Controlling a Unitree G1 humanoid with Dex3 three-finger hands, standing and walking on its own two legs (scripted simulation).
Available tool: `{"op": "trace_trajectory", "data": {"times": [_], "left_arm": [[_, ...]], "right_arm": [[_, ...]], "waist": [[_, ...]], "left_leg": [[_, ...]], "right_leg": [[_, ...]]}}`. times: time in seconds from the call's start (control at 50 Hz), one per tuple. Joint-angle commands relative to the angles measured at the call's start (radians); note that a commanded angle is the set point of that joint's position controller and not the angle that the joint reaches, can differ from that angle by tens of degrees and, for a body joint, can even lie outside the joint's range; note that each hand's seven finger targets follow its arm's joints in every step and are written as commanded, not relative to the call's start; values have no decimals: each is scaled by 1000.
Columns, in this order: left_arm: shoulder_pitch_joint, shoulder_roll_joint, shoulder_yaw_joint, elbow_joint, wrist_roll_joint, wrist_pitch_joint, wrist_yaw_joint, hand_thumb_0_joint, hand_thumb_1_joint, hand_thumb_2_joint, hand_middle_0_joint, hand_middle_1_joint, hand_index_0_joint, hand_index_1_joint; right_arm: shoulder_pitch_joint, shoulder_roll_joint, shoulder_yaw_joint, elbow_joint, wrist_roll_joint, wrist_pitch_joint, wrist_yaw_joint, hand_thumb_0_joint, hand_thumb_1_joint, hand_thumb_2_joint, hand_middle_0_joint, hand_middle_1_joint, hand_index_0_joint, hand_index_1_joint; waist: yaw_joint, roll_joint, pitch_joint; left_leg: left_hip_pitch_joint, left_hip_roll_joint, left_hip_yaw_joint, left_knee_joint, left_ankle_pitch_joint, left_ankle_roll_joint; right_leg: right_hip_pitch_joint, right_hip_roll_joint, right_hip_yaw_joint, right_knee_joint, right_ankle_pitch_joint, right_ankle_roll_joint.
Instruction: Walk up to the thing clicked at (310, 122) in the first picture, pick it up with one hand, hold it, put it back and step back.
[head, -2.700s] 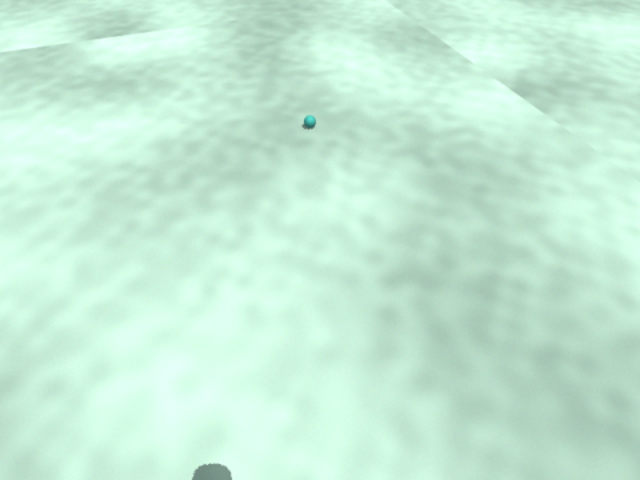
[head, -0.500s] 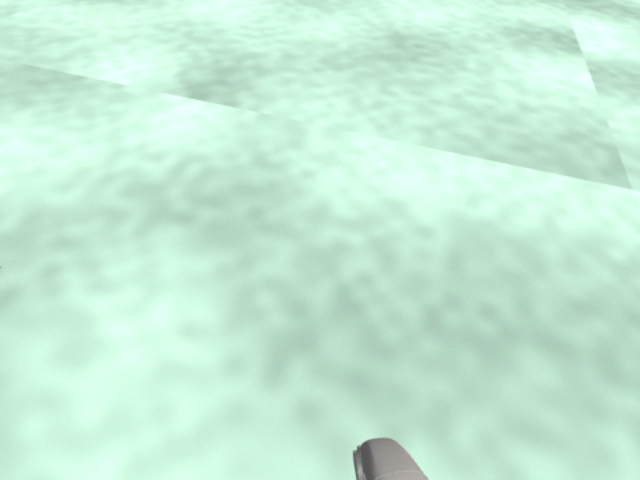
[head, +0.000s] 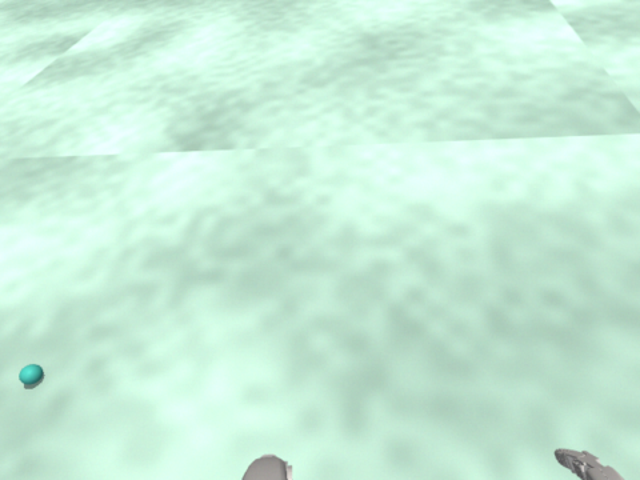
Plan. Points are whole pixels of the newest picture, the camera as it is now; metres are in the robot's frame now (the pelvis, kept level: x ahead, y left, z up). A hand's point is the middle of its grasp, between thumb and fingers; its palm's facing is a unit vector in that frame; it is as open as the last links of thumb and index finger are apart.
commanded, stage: walk up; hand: left
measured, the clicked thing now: (31, 374) +0.69 +1.10 -0.72
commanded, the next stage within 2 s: none
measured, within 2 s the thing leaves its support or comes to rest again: neither
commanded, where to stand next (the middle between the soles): +0.27 +1.13 m, yaw -30 degrees
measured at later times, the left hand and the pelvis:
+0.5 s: hand (22, 476) +0.21 +0.48 -0.14, palm faces -0.23 -0.80 -0.56, open 7.4 cm; pelvis +0.10 +0.20 -0.02, yaw -10 degrees
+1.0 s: hand out of the picture +0.31 +0.73 -0.14, palm faces -0.27 -0.75 -0.60, open 7.4 cm; pelvis +0.16 +0.42 -0.02, yaw -15 degrees
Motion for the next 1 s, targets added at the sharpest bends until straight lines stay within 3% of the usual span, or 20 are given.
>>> {"op": "trace_trajectory", "data": {"times": [0.0,0.04,0.1,0.12,0.14,0.16,0.22,0.34,0.42,0.44,0.46,0.5,0.62,0.74,0.82,0.84,0.86,0.88,0.94,0.98], "left_arm": [[-61,421,132,-84,28,-32,15,0,900,900,-200,-300,-200,-300],[-72,436,136,-89,32,-27,13,0,900,900,-200,-300,-200,-300],[-71,334,106,-88,36,-6,15,0,900,900,-200,-300,-200,-300],[-9,217,71,-89,27,2,21,0,900,900,-200,-300,-200,-300],[3,212,68,-95,7,2,32,0,900,900,-200,-300,-200,-300],[34,238,59,-79,5,-7,53,0,900,900,-200,-300,-200,-300],[63,331,88,0,-37,-16,31,0,900,900,-200,-300,-200,-300],[126,282,74,-18,-23,-10,17,0,900,900,-200,-300,-200,-300],[372,313,114,19,-1,-8,34,0,900,900,-200,-300,-200,-300],[396,377,139,4,18,-11,43,0,900,900,-200,-300,-200,-300],[322,420,143,-53,33,-9,47,0,900,900,-200,-300,-200,-300],[162,411,131,-134,14,-9,51,0,900,900,-200,-300,-200,-300],[90,379,134,-163,28,-28,26,0,900,900,-200,-300,-200,-300],[120,453,158,-170,48,-27,13,0,900,900,-200,-300,-200,-300],[41,374,117,-186,32,-12,17,0,900,900,-200,-300,-200,-300],[56,275,87,-187,22,-8,23,0,900,900,-200,-300,-200,-300],[41,267,81,-194,12,-7,42,0,900,900,-200,-300,-200,-300],[5,293,72,-181,13,-14,59,0,900,900,-200,-300,-200,-300],[110,331,90,-93,-26,-18,40,0,900,900,-200,-300,-200,-300],[163,303,82,-89,-34,-9,30,0,900,900,-200,-300,-200,-300]], "right_arm": [[-9,-154,-63,-80,10,-3,23,0,-900,-900,200,300,200,300],[1,-166,-74,-68,13,-11,24,0,-900,-900,200,300,200,300],[232,-204,-113,24,-11,-22,-2,0,-900,-900,200,300,200,300],[263,-268,-122,21,-30,-34,-15,0,-900,-900,200,300,200,300],[133,-330,-120,-15,-19,-48,-29,0,-900,-900,200,300,200,300],[50,-394,-137,-38,4,-49,-41,0,-900,-900,200,300,200,300],[-39,-225,-83,-70,-10,-57,-55,0,-900,-900,200,300,200,300],[-31,-167,-63,-115,-22,-51,-57,0,-900,-900,200,300,200,300],[-127,-131,-52,-176,-2,-29,-46,0,-900,-900,200,300,200,300],[-75,-87,-35,-177,8,-25,-41,0,-900,-900,200,300,200,300],[20,-95,-32,-167,1,-11,-44,0,-900,-900,200,300,200,300],[43,-200,-73,-132,-11,10,-56,0,-900,-900,200,300,200,300],[50,-196,-80,-82,-18,3,-18,0,-900,-900,200,300,200,300],[-22,-178,-80,-114,-6,0,1,0,-900,-900,200,300,200,300],[194,-212,-116,-46,-22,-26,-15,0,-900,-900,200,300,200,300],[229,-282,-130,-58,-41,-36,-29,0,-900,-900,200,300,200,300],[134,-366,-136,-93,-30,-46,-40,0,-900,-900,200,300,200,300],[75,-392,-139,-93,-10,-44,-52,0,-900,-900,200,300,200,300],[-4,-216,-93,-142,-16,-47,-70,0,-900,-900,200,300,200,300],[9,-209,-90,-140,-11,-50,-74,0,-900,-900,200,300,200,300]], "waist": [[-16,-413,67],[-30,-411,15],[-167,-133,-99],[-170,172,-49],[-97,218,-20],[-66,285,-56],[-31,125,-34],[-29,71,-102],[139,-124,-151],[159,-300,-143],[94,-336,-173],[60,-248,-84],[15,-265,-31],[64,-380,-37],[-78,-179,-112],[-116,100,-75],[-89,185,-51],[-72,190,-35],[-17,1,-14],[-4,59,-74]], "left_leg": [[192,5,119,-214,36,11],[325,-17,150,-310,-6,26],[607,-112,186,-519,-136,53],[557,38,-36,-742,-318,64],[515,194,-322,-856,-221,131],[471,261,-468,-911,-308,220],[419,106,-98,-723,-76,229],[461,108,44,-604,432,321],[112,-19,192,-299,336,183],[-114,-102,191,-132,-54,123],[-197,-111,100,22,-282,80],[-166,-84,25,171,-300,57],[5,-52,40,87,-140,58],[75,-68,140,-165,-239,64],[431,-138,158,-493,-149,88],[454,14,-105,-718,-203,132],[424,155,-364,-756,-81,218],[335,213,-489,-790,-63,308],[390,75,-116,-564,413,277],[469,54,-51,-531,563,252]], "right_leg": [[-308,-105,71,-253,-137,-184],[-338,-111,75,-195,-133,-179],[-441,-34,24,270,-124,-128],[-551,112,-35,543,-329,-99],[-668,149,10,672,-309,-95],[-628,59,74,751,-282,-125],[-538,2,59,631,-128,-93],[-320,-7,-82,314,-97,-59],[213,-2,-36,-31,207,-93],[358,-124,179,-98,135,-123],[336,-327,507,-194,-59,-198],[93,-448,657,-294,-259,-329],[-173,-231,265,-164,-189,-245],[-204,-199,213,-103,-164,-255],[-415,-89,84,247,-105,-141],[-573,89,-49,527,-247,-83],[-691,165,22,620,-384,-71],[-628,77,77,693,-358,-106],[-560,59,64,685,-202,-76],[-499,55,10,590,-169,-69]]}}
